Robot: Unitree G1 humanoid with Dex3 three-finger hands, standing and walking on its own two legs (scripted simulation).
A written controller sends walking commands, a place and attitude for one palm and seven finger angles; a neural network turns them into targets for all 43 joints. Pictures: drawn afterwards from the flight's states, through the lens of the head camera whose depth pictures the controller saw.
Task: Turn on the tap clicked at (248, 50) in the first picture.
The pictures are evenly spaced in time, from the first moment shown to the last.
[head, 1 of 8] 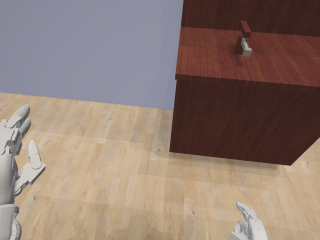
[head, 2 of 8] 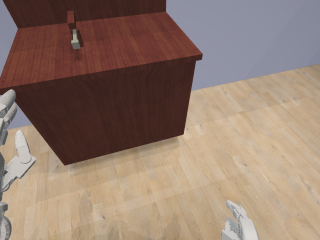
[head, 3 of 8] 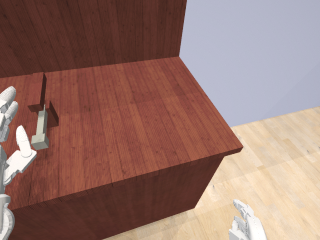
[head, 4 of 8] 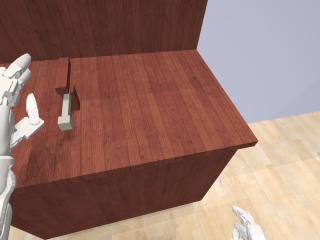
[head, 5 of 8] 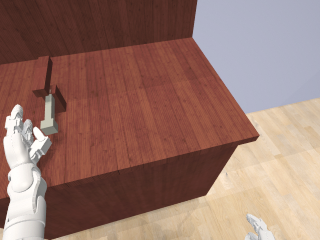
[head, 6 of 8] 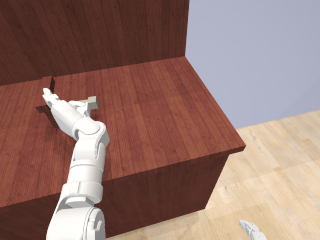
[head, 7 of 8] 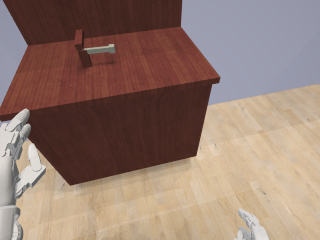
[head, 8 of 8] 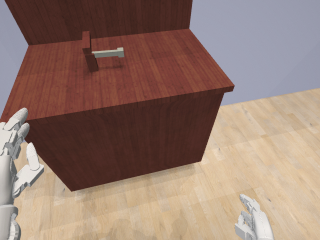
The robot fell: no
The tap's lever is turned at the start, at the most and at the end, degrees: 0 86 86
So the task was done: yes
